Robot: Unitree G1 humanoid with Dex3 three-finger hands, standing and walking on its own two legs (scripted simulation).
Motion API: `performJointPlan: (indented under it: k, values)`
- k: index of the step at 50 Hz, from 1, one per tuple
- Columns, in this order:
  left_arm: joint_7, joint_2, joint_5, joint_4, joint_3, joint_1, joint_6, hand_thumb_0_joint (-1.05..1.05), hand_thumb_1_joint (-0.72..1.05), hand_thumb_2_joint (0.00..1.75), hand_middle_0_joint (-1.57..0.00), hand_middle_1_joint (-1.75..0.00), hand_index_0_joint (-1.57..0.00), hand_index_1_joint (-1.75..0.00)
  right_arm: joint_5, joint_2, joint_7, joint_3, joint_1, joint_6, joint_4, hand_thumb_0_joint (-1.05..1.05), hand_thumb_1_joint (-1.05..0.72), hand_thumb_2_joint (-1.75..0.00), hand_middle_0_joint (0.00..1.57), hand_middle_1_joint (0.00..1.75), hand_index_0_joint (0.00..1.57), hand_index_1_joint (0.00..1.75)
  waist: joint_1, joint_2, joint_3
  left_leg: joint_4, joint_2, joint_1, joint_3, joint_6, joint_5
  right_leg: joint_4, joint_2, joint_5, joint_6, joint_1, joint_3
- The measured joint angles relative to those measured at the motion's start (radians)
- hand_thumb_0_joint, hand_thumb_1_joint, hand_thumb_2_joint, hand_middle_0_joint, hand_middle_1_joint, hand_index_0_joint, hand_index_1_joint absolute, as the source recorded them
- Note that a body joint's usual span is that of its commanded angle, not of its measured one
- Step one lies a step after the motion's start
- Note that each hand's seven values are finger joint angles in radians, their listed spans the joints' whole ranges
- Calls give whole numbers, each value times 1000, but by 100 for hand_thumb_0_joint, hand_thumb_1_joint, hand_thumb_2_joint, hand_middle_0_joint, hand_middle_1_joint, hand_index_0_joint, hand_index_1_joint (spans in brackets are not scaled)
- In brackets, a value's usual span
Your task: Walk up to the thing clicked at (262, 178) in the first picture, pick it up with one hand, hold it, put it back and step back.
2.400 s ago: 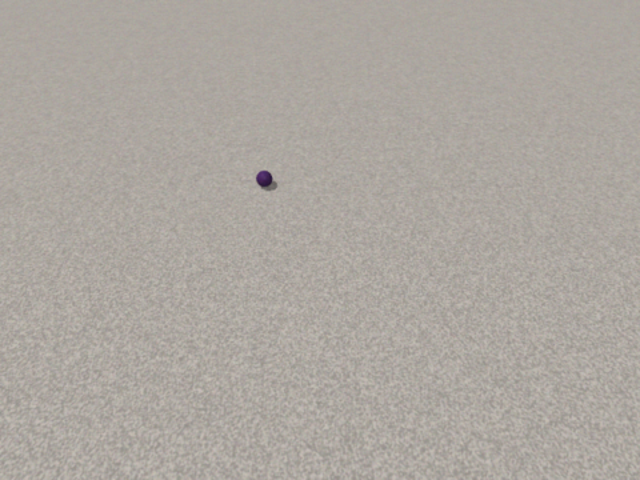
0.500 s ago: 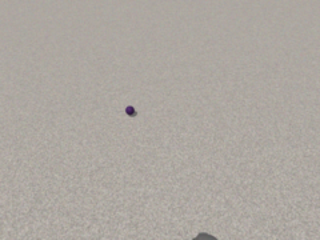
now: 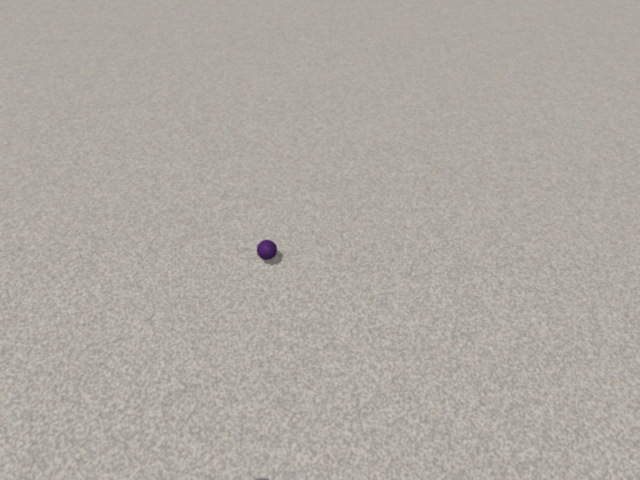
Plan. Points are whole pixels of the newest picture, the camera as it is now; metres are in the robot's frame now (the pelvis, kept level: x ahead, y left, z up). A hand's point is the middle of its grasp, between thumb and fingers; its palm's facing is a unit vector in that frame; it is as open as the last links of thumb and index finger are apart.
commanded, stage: walk up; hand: left
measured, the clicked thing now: (266, 249) +1.06 +0.24 -0.71
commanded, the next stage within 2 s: none
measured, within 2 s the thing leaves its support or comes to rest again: neither
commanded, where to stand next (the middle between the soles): +0.69 +0.02 m, yaw +0 degrees
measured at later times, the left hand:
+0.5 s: hand (185, 357) +0.32 +0.24 -0.11, palm faces -0.05 -0.92 -0.38, open 7.4 cm
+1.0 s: hand (165, 317) +0.41 +0.31 -0.14, palm faces -0.04 -0.94 -0.34, open 7.4 cm
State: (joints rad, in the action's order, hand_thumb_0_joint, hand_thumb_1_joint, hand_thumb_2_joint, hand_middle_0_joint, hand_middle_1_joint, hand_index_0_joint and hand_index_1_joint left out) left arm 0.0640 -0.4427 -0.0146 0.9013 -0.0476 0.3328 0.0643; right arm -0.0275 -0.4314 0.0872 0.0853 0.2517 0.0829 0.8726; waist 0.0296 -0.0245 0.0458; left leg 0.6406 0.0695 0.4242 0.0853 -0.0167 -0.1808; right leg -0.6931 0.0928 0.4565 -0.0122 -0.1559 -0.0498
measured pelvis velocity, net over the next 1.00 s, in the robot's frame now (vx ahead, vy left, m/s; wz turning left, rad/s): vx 0.38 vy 0.03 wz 0.00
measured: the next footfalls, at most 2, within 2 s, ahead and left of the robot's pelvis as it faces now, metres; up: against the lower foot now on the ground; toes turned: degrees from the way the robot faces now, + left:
right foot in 0.40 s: +0.32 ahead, -0.14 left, +0.00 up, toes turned -6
left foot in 0.82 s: +0.47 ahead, +0.14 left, +0.00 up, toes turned +6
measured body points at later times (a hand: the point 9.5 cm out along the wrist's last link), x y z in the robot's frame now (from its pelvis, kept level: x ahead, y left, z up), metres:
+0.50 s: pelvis +0.20 -0.02 +0.01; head +0.22 -0.05 +0.45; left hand +0.32 +0.29 -0.08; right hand +0.23 -0.34 -0.12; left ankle +0.12 +0.11 -0.66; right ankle +0.28 -0.14 -0.72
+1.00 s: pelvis +0.38 +0.03 +0.01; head +0.39 +0.06 +0.46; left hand +0.41 +0.36 -0.12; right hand +0.45 -0.30 -0.07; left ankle +0.43 +0.14 -0.72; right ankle +0.37 -0.12 -0.66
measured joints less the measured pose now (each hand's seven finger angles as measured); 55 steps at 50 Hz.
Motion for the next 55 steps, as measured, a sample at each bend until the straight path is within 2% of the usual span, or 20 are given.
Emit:
performJointPlan:
  k: [3,6,12,15,18,20,21,22,25,27,30,33,39,41,42,43,45,47,49,55]
  values:
    - [-20,-8,10,37,4,-15,-21,1,90,90,-20,-30,-20,-30,16,18,-17,-6,3,15,-17,0,-91,-89,20,30,20,30,-28,-20,14,33,-8,-36,13,-8,-72,-339,-52,-1,-30,-144,82]
    - [-21,-21,23,41,5,-32,-16,1,91,90,-20,-30,-20,-30,22,44,-31,-26,29,15,-19,0,-91,-89,20,30,21,30,-37,-50,23,-50,-20,-125,31,-8,-72,-417,-55,-80,-30,-259,86]
    - [7,-5,17,11,3,-72,-21,1,91,90,-20,-30,-20,-30,19,42,-33,-43,86,6,-11,0,-90,-89,20,30,21,30,-48,-38,39,-171,-36,-266,46,-13,-87,-185,-2,-171,6,-357,41]
    - [19,8,12,3,-1,-95,-26,1,91,90,-20,-30,-20,-30,20,32,-30,-42,107,3,-10,0,-90,-89,20,30,21,30,-60,-19,42,-182,-37,-311,46,-1,-119,-41,10,-247,1,-349,26]
    - [24,19,10,-1,-5,-113,-24,1,91,90,-20,-30,-20,-30,21,21,-30,-40,122,-8,-8,0,-90,-89,20,30,21,30,-69,1,37,-155,-32,-342,46,17,-176,65,-2,-287,-9,-303,10]
    - [22,20,9,-6,-8,-116,-14,1,91,90,-20,-30,-20,-30,23,15,-33,-39,135,-17,-11,0,-90,-89,20,31,21,30,-73,16,26,-93,-20,-348,41,31,-240,131,-25,-301,-19,-243,-5]
    - [16,28,7,-7,-12,-123,-4,1,91,90,-20,-30,-20,-30,24,9,-36,-37,134,-21,-9,0,-90,-89,20,31,21,30,-71,38,29,-23,1,-333,31,21,-276,122,-43,-320,-18,-232,-15]
    - [9,36,5,-13,-15,-130,5,1,91,90,-20,-30,-20,-30,25,8,-41,-37,126,-28,-4,0,-90,-89,20,30,21,30,-69,56,35,85,10,-297,3,6,-291,87,-53,-294,-16,-231,-26]
    - [-1,54,17,-36,-4,-131,21,1,91,90,-20,-30,-20,-30,27,10,-48,-46,93,-45,13,0,-91,-89,20,30,20,30,-50,67,42,387,-34,-158,-65,-17,-297,65,-51,-239,-21,-200,-30]
    - [-7,67,22,-45,5,-120,24,1,91,90,-20,-30,-20,-30,29,6,-45,-48,74,-44,15,1,-91,-89,20,30,20,30,-37,79,40,441,-37,-81,-79,-21,-253,109,-52,-239,-20,-156,-34]
    - [-9,71,18,-51,10,-89,25,0,90,90,-20,-30,-20,-30,23,3,-32,-44,50,-39,5,0,-91,-89,20,30,20,30,-24,87,32,377,-14,4,-88,-9,-190,174,-58,-244,-19,-100,-39]
    - [-7,60,11,-51,7,-57,21,0,90,90,-20,-30,-20,-30,14,2,-18,-36,36,-39,-1,0,-91,-89,20,30,20,30,-13,83,23,242,12,51,-83,9,-147,209,-60,-229,-20,-58,-47]
    - [-1,20,5,-41,-4,1,9,1,90,90,-20,-30,-20,-30,6,-1,-2,-22,24,-37,10,0,-91,-89,20,30,20,30,12,54,8,-9,27,24,-56,16,-40,186,-50,-145,5,-2,-58]
    - [-1,6,3,-33,-5,21,1,1,90,90,-20,-30,-20,-30,3,-5,-3,-18,27,-26,9,0,-91,-89,20,30,20,30,11,43,-2,-62,15,-18,-43,10,-19,132,-37,-88,18,2,-59]
    - [-4,-3,1,-28,-6,27,-4,1,90,90,-20,-30,-20,-30,1,-2,-7,-16,25,-18,8,0,-91,-89,20,30,20,30,9,21,0,-51,-2,-26,-31,6,16,79,-16,-47,10,-7,-50]
    - [-8,-5,3,-18,-8,28,-12,1,90,90,-20,-30,-20,-30,-1,0,-13,-15,22,-9,3,0,-91,-89,20,30,20,30,8,2,3,-18,-14,-24,-16,2,0,-14,-3,-18,-3,-37,-28]
    - [-18,-2,5,8,-3,19,-29,1,90,90,-20,-30,-20,-30,8,7,-21,-17,20,1,-14,0,-91,-89,20,30,20,30,-9,-6,8,15,-18,-32,-10,-7,-44,-232,-36,16,-21,-126,24]
    - [-22,-8,10,21,2,7,-33,1,91,90,-20,-30,-20,-30,16,23,-29,-27,25,4,-24,0,-91,-89,20,30,21,30,-21,-24,18,-14,-24,-72,-1,-11,-53,-357,-56,-19,-28,-204,51]
    - [-20,-12,15,24,2,-3,-28,1,91,90,-20,-30,-20,-30,20,36,-35,-39,37,6,-28,0,-91,-89,20,30,21,30,-27,-42,24,-60,-32,-118,9,-12,-50,-374,-49,-64,-24,-262,56]
    - [3,6,7,13,0,-32,-32,1,91,90,-20,-30,-20,-30,16,36,-37,-47,80,-1,-27,0,-90,-89,20,30,21,30,-44,-36,32,-146,-45,-222,24,-19,-68,-194,0,-147,9,-339,44]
